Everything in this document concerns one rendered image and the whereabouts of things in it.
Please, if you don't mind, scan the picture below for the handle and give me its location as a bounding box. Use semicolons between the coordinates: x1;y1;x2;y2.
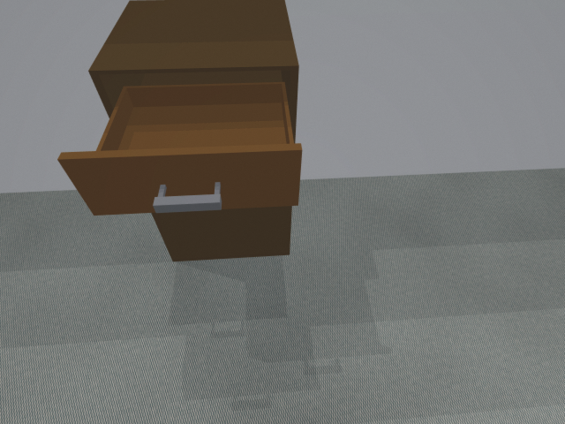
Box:
153;182;222;213

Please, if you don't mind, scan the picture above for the cabinet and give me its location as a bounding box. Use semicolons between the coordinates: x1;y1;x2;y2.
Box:
88;0;299;261

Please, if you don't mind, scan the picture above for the drawer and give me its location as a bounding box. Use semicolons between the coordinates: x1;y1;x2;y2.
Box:
57;82;302;216

